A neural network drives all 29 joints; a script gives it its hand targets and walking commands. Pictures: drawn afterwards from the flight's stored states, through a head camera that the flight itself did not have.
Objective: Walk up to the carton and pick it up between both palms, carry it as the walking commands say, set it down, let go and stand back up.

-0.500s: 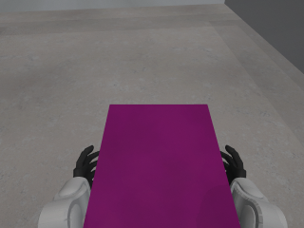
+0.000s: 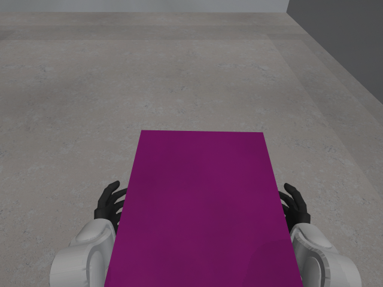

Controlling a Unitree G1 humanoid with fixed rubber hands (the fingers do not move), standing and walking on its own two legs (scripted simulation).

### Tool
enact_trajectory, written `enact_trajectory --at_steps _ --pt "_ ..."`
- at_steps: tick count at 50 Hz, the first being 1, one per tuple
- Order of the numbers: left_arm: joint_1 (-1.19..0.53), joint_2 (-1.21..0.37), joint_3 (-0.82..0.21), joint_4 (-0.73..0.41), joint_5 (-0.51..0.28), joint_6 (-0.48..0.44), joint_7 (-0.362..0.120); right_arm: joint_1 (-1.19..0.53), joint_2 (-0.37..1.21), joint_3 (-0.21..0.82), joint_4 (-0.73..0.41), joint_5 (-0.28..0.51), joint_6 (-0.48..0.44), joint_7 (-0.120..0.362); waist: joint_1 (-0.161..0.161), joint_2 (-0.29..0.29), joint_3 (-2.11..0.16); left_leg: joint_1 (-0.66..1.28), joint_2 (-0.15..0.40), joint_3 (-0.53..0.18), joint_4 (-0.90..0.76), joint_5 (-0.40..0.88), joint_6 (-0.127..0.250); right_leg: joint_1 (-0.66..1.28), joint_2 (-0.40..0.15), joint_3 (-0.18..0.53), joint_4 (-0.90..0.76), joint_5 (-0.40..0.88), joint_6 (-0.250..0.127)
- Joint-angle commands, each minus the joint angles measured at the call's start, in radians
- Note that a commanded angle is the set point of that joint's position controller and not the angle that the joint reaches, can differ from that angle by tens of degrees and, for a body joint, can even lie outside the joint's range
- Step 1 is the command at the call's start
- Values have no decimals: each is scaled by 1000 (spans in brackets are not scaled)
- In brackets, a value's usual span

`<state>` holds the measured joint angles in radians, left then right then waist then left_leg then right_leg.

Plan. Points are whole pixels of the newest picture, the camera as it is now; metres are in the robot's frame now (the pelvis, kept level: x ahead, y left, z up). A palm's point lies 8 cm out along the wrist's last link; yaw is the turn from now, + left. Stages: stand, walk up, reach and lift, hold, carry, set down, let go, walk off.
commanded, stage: carry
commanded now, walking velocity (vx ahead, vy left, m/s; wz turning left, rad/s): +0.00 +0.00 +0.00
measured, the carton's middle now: (200, 227) +0.26 -0.01 +0.02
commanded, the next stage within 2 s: hold in 1.14 s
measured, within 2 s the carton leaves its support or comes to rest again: neither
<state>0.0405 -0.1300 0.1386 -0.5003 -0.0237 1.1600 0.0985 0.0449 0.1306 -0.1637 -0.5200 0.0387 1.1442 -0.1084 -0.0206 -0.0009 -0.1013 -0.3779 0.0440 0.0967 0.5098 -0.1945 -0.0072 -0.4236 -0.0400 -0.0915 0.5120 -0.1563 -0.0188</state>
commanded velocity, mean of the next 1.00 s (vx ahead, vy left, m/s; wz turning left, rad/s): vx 0.00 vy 0.00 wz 0.00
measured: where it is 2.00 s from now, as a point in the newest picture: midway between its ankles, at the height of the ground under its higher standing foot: outside the picture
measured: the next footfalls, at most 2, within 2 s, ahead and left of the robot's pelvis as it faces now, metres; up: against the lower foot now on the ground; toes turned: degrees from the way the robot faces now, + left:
none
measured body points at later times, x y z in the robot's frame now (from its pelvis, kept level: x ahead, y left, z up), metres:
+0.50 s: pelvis +0.02 +0.01 +0.00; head +0.01 +0.01 +0.45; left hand +0.26 +0.18 +0.08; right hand +0.26 -0.16 +0.08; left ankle +0.04 +0.13 -0.73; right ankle +0.07 -0.11 -0.73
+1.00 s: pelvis +0.03 +0.01 +0.00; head +0.03 +0.00 +0.45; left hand +0.28 +0.18 +0.08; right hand +0.28 -0.16 +0.07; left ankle +0.04 +0.13 -0.73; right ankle +0.07 -0.11 -0.73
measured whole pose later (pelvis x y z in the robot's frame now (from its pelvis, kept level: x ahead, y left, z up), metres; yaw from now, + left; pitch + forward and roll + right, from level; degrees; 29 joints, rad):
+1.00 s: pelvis +0.03 +0.01 +0.00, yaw +0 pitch +4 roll +1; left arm 0.03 -0.13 0.15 -0.47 -0.02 1.13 0.10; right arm 0.03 0.13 -0.16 -0.48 0.03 1.11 -0.11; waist 0.00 0.00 -0.10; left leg -0.32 0.02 0.10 0.49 -0.24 0.00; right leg -0.37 -0.06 -0.09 0.52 -0.21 0.00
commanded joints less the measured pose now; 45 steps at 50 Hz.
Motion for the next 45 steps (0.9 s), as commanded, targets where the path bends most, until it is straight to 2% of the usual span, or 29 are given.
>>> enact_trajectory --at_steps 1,7,17,45 --pt "-380 -660 -692 -125 -180 -20 -102 -391 723 730 -95 204 2 117 16 -35 -148 40 67 -79 -86 -81 6 74 -130 141 -149 -237 23" --pt "-389 -666 -711 -136 -193 -24 -105 -376 719 719 -84 192 -6 116 18 -4 -166 56 85 -103 -111 -50 12 94 -112 123 -99 -136 26" --pt "-395 -670 -725 -131 -209 -25 -114 -359 709 708 -75 171 -10 112 20 -2 -171 67 95 -115 -125 5 19 123 -110 115 -71 -41 27" --pt "-395 -646 -689 -98 -181 -43 -113 -372 697 715 -61 176 -23 113 18 -15 -172 91 83 -97 -103 54 19 169 -120 115 -62 56 19"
